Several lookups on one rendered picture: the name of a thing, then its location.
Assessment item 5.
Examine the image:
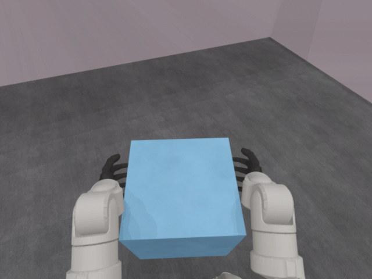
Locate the carton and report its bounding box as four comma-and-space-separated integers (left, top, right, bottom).
119, 138, 246, 259

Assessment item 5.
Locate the robot left hand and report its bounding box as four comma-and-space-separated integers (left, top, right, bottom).
99, 154, 128, 197

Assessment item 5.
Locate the robot left forearm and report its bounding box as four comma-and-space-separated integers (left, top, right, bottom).
66, 179, 124, 279

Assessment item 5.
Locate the robot right hand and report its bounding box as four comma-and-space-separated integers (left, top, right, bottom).
232, 148, 262, 192

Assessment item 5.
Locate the robot right forearm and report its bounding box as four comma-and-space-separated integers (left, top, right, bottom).
241, 171, 305, 279

